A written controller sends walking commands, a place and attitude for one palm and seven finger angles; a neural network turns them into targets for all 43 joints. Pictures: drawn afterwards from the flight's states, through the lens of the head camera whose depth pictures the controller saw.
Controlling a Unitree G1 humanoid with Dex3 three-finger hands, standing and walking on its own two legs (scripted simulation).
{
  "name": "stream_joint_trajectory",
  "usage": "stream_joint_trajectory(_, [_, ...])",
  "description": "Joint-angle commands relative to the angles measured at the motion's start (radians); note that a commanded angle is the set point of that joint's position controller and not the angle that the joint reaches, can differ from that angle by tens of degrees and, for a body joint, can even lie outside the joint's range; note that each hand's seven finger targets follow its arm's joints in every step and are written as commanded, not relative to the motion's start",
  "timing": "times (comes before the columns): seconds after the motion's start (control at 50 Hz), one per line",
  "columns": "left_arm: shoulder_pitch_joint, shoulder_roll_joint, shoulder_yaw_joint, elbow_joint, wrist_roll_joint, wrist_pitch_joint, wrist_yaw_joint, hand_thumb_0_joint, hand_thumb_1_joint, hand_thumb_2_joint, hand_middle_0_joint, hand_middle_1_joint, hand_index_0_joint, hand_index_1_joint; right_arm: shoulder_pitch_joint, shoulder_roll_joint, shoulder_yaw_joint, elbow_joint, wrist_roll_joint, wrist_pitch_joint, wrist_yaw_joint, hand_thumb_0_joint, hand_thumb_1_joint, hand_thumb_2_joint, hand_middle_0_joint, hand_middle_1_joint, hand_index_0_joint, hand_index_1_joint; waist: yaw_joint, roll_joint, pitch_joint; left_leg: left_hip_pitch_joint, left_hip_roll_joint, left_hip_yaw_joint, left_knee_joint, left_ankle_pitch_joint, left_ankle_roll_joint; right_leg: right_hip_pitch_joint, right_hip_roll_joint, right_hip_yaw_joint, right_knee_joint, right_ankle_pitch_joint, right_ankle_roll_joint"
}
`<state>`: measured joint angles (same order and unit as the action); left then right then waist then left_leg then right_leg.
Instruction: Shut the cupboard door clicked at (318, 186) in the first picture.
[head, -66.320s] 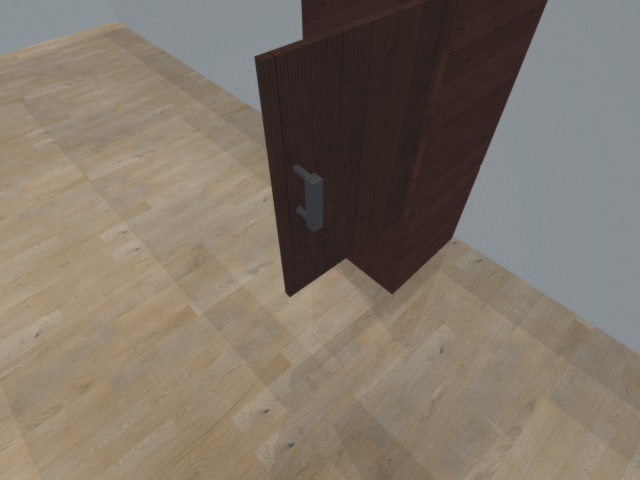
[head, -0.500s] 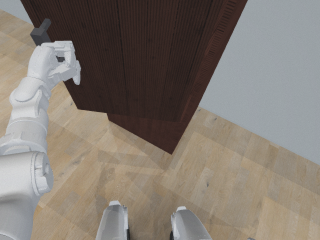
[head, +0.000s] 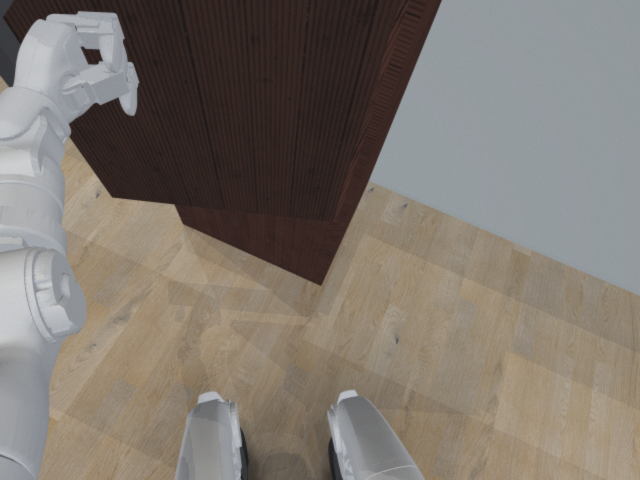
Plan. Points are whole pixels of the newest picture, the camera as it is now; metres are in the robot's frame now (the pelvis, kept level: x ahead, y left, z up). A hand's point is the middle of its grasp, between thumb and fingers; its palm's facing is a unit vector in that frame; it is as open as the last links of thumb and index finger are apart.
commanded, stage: push the door shut along its arc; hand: left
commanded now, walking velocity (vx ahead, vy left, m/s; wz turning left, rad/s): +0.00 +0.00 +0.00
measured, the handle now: (26, 57) +0.58 +0.26 +0.12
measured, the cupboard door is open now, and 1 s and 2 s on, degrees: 20 9 9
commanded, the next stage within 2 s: pull the fist back off the door in 0.32 s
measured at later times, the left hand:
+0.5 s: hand (143, 48) +0.58 +0.14 +0.13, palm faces -0.21 -0.98 +0.06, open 3.3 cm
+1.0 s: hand (159, 73) +0.56 +0.12 +0.11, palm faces +0.14 -0.99 -0.04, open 3.1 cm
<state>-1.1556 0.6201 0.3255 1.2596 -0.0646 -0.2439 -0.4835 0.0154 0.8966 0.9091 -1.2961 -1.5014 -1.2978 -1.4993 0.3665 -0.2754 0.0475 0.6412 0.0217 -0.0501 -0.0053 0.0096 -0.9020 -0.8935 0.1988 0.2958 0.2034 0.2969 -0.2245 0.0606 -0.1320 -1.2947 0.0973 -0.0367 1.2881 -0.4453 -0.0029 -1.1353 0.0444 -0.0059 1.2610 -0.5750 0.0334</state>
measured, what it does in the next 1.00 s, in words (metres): stands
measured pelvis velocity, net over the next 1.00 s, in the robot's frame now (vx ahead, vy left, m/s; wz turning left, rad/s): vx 0.03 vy -0.01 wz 0.02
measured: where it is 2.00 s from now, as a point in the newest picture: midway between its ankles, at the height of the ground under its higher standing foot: outside the picture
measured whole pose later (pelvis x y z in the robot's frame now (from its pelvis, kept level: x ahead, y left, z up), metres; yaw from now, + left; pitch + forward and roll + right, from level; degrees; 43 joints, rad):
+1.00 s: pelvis +0.03 -0.01 +0.03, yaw +1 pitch +25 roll -2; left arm -0.98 0.37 0.37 1.15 0.01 -0.35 0.07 0.02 0.90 0.90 -1.30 -1.50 -1.30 -1.50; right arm 0.47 -0.24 -0.01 0.65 -0.05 0.02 0.08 0.01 -0.90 -0.89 0.20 0.30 0.20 0.30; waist -0.21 0.06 -0.14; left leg -1.14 0.09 -0.01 1.14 -0.43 -0.03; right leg -1.01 0.04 0.01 1.14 -0.56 0.01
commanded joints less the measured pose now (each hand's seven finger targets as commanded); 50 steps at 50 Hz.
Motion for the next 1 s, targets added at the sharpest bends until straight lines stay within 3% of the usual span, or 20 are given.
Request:
stream_joint_trajectory(0.0, [-0.547, 0.199, 0.003, -0.231, -0.021, -0.057, -0.011, 0.000, 0.900, 0.900, -1.300, -1.500, -1.300, -1.500, 0.163, -0.193, -0.079, -0.035, -0.005, -0.021, -0.020, 0.000, -0.900, -0.900, 0.200, 0.300, 0.200, 0.300, -0.032, 0.159, -0.563, 0.661, -0.033, -0.054, -0.089, 0.297, 0.042, -0.026, 0.028, -0.036, -0.193, 0.280, -0.063])
stream_joint_trajectory(0.16, [-0.692, 0.162, -0.051, -0.155, -0.011, -0.010, -0.021, 0.000, 0.900, 0.900, -1.300, -1.500, -1.300, -1.500, 0.177, -0.197, -0.067, 0.008, -0.011, -0.053, -0.035, 0.000, -0.900, -0.900, 0.200, 0.300, 0.200, 0.300, -0.087, 0.159, -0.497, 0.609, -0.031, -0.060, -0.063, 0.239, 0.053, -0.108, 0.031, -0.049, -0.185, 0.230, -0.062])
stream_joint_trajectory(0.18, [-0.710, 0.186, -0.041, -0.169, -0.006, -0.013, -0.022, 0.000, 0.900, 0.900, -1.300, -1.500, -1.300, -1.500, 0.180, -0.202, -0.067, 0.011, -0.012, -0.055, -0.039, 0.000, -0.900, -0.900, 0.200, 0.300, 0.200, 0.300, -0.085, 0.173, -0.525, 0.619, -0.027, -0.061, -0.056, 0.244, 0.051, -0.114, 0.028, -0.049, -0.176, 0.228, -0.061])
stream_joint_trajectory(0.2, [-0.718, 0.174, -0.051, -0.171, -0.003, -0.008, -0.024, 0.000, 0.900, 0.900, -1.300, -1.500, -1.300, -1.500, 0.179, -0.199, -0.068, 0.012, -0.016, -0.058, -0.038, 0.000, -0.900, -0.900, 0.200, 0.300, 0.200, 0.300, -0.084, 0.202, -0.538, 0.634, -0.030, -0.063, -0.054, 0.252, 0.050, -0.122, 0.029, -0.051, -0.176, 0.230, -0.064])
stream_joint_trajectory(0.24, [-0.730, 0.170, -0.059, -0.166, 0.002, -0.002, -0.028, 0.000, 0.900, 0.900, -1.300, -1.500, -1.300, -1.500, 0.184, -0.201, -0.067, 0.020, -0.019, -0.063, -0.040, 0.000, -0.900, -0.900, 0.200, 0.300, 0.200, 0.300, -0.091, 0.193, -0.547, 0.633, -0.028, -0.065, -0.044, 0.261, 0.050, -0.127, 0.030, -0.056, -0.168, 0.235, -0.065])
stream_joint_trajectory(0.4, [-0.815, 0.135, -0.087, -0.186, 0.028, 0.033, -0.023, 0.000, 0.900, 0.900, -1.300, -1.500, -1.300, -1.500, 0.193, -0.201, -0.068, 0.033, -0.032, -0.077, -0.037, 0.000, -0.900, -0.900, 0.200, 0.300, 0.200, 0.300, -0.104, 0.263, -0.596, 0.693, -0.029, -0.088, -0.029, 0.297, 0.045, -0.195, 0.034, -0.073, -0.142, 0.236, -0.072])
stream_joint_trajectory(0.42, [-0.781, 0.170, 0.106, -0.221, -0.036, 0.056, 0.165, 0.000, 0.900, 0.900, -1.300, -1.500, -1.300, -1.500, 0.267, -0.171, -0.056, -0.004, -0.045, -0.074, -0.024, 0.000, -0.900, -0.900, 0.200, 0.300, 0.200, 0.300, -0.043, 0.248, -0.604, 0.663, -0.008, -0.107, -0.067, 0.283, 0.037, -0.153, 0.026, -0.069, -0.144, 0.231, -0.065])
stream_joint_trajectory(0.44, [-0.716, 0.098, 0.061, -0.194, -0.014, 0.074, 0.259, 0.000, 0.900, 0.900, -1.300, -1.500, -1.300, -1.500, 0.252, -0.166, -0.060, -0.009, -0.049, -0.071, -0.005, 0.000, -0.900, -0.900, 0.200, 0.300, 0.200, 0.300, -0.050, 0.236, -0.605, 0.651, -0.009, -0.104, -0.079, 0.266, 0.030, -0.149, 0.026, -0.071, -0.145, 0.222, -0.058])
stream_joint_trajectory(0.46, [-0.701, 0.069, 0.087, -0.199, -0.012, 0.074, 0.340, 0.000, 0.900, 0.900, -1.300, -1.500, -1.300, -1.500, 0.271, -0.164, -0.068, -0.005, -0.063, -0.067, 0.012, 0.000, -0.900, -0.900, 0.200, 0.300, 0.200, 0.300, -0.055, 0.194, -0.608, 0.655, -0.010, -0.116, -0.088, 0.265, 0.030, -0.146, 0.025, -0.076, -0.144, 0.222, -0.051])
stream_joint_trajectory(0.5, [-0.694, 0.023, 0.087, -0.276, 0.034, 0.058, 0.498, 0.000, 0.900, 0.900, -1.300, -1.500, -1.300, -1.500, 0.283, -0.154, -0.081, -0.011, -0.088, -0.051, 0.043, 0.000, -0.900, -0.900, 0.200, 0.300, 0.200, 0.300, -0.040, 0.239, -0.616, 0.665, -0.014, -0.109, -0.102, 0.255, 0.019, -0.143, 0.020, -0.077, -0.145, 0.221, -0.046])
stream_joint_trajectory(0.54, [-0.660, 0.001, 0.050, -0.317, 0.136, 0.018, 0.637, 0.000, 0.900, 0.900, -1.300, -1.500, -1.300, -1.500, 0.291, -0.146, -0.089, -0.012, -0.111, -0.036, 0.072, 0.000, -0.900, -0.900, 0.200, 0.300, 0.200, 0.300, -0.045, 0.228, -0.612, 0.671, -0.018, -0.105, -0.110, 0.260, 0.014, -0.129, 0.020, -0.081, -0.155, 0.224, -0.045])
stream_joint_trajectory(0.56, [-0.659, -0.001, 0.029, -0.319, 0.178, -0.006, 0.659, 0.000, 0.900, 0.900, -1.300, -1.500, -1.300, -1.500, 0.297, -0.150, -0.096, -0.008, -0.117, -0.026, 0.082, 0.000, -0.900, -0.900, 0.200, 0.300, 0.200, 0.300, -0.056, 0.214, -0.617, 0.681, -0.018, -0.112, -0.116, 0.263, 0.012, -0.125, 0.022, -0.081, -0.158, 0.223, -0.048])
stream_joint_trajectory(0.6, [-0.677, -0.058, -0.042, -0.353, 0.194, -0.039, 0.650, 0.000, 0.900, 0.900, -1.300, -1.500, -1.300, -1.500, 0.291, -0.152, -0.108, -0.008, -0.113, -0.008, 0.092, 0.000, -0.900, -0.900, 0.200, 0.300, 0.200, 0.300, -0.074, 0.224, -0.621, 0.715, -0.024, -0.100, -0.136, 0.242, 0.011, -0.093, 0.023, -0.075, -0.193, 0.229, -0.051])
stream_joint_trajectory(0.66, [-0.670, -0.022, -0.005, -0.325, 0.139, -0.060, 0.593, 0.000, 0.900, 0.900, -1.300, -1.500, -1.300, -1.500, 0.286, -0.160, -0.109, -0.002, -0.100, 0.010, 0.079, 0.000, -0.900, -0.900, 0.200, 0.300, 0.200, 0.300, -0.067, 0.183, -0.610, 0.703, -0.034, -0.087, -0.165, 0.227, 0.016, -0.010, 0.028, -0.064, -0.228, 0.243, -0.054])
stream_joint_trajectory(0.7, [-0.618, -0.013, 0.021, -0.299, 0.115, -0.071, 0.579, 0.000, 0.900, 0.900, -1.300, -1.500, -1.300, -1.500, 0.280, -0.151, -0.103, -0.003, -0.093, 0.015, 0.074, 0.000, -0.900, -0.900, 0.200, 0.300, 0.200, 0.300, -0.044, 0.181, -0.593, 0.690, -0.039, -0.069, -0.176, 0.241, 0.017, 0.029, 0.026, -0.060, -0.245, 0.257, -0.053])
stream_joint_trajectory(0.76, [-0.482, 0.046, 0.103, -0.254, 0.107, -0.100, 0.591, 0.000, 0.900, 0.900, -1.300, -1.500, -1.300, -1.500, 0.283, -0.147, -0.097, -0.011, -0.095, 0.023, 0.073, 0.000, -0.900, -0.900, 0.200, 0.300, 0.200, 0.300, -0.009, 0.119, -0.556, 0.636, -0.045, -0.042, -0.184, 0.275, 0.026, 0.110, 0.027, -0.046, -0.261, 0.300, -0.047])
stream_joint_trajectory(0.8, [-0.392, 0.039, 0.104, -0.240, 0.115, -0.127, 0.595, 0.000, 0.900, 0.900, -1.300, -1.500, -1.300, -1.500, 0.274, -0.137, -0.096, -0.022, -0.093, 0.032, 0.076, 0.000, -0.900, -0.900, 0.200, 0.300, 0.200, 0.300, 0.005, 0.074, -0.522, 0.595, -0.049, -0.022, -0.191, 0.280, 0.028, 0.158, 0.025, -0.041, -0.269, 0.328, -0.042])
stream_joint_trajectory(0.86, [-0.298, -0.016, 0.072, -0.244, 0.112, -0.159, 0.580, 0.000, 0.900, 0.900, -1.300, -1.500, -1.300, -1.500, 0.266, -0.132, -0.103, -0.038, -0.089, 0.043, 0.080, 0.000, -0.900, -0.900, 0.200, 0.300, 0.200, 0.300, 0.015, 0.038, -0.482, 0.575, -0.057, -0.001, -0.206, 0.288, 0.031, 0.213, 0.025, -0.030, -0.281, 0.379, -0.040])
stream_joint_trajectory(0.94, [-0.208, -0.087, 0.038, -0.333, 0.061, -0.184, 0.538, 0.000, 0.900, 0.900, -1.300, -1.500, -1.300, -1.500, 0.240, -0.128, -0.122, -0.048, -0.072, 0.058, 0.076, 0.000, -0.900, -0.900, 0.200, 0.300, 0.200, 0.300, 0.034, 0.004, -0.506, 0.603, -0.066, 0.027, -0.219, 0.322, 0.030, 0.301, 0.019, -0.018, -0.298, 0.475, -0.034])
stream_joint_trajectory(0.98, [-0.225, -0.142, -0.003, -0.389, 0.037, -0.200, 0.524, 0.000, 0.900, 0.900, -1.300, -1.500, -1.300, -1.500, 0.230, -0.123, -0.129, -0.043, -0.066, 0.060, 0.070, 0.000, -0.900, -0.900, 0.200, 0.300, 0.200, 0.300, 0.024, 0.022, -0.504, 0.649, -0.067, 0.029, -0.221, 0.338, 0.031, 0.290, 0.017, -0.016, -0.306, 0.493, -0.031])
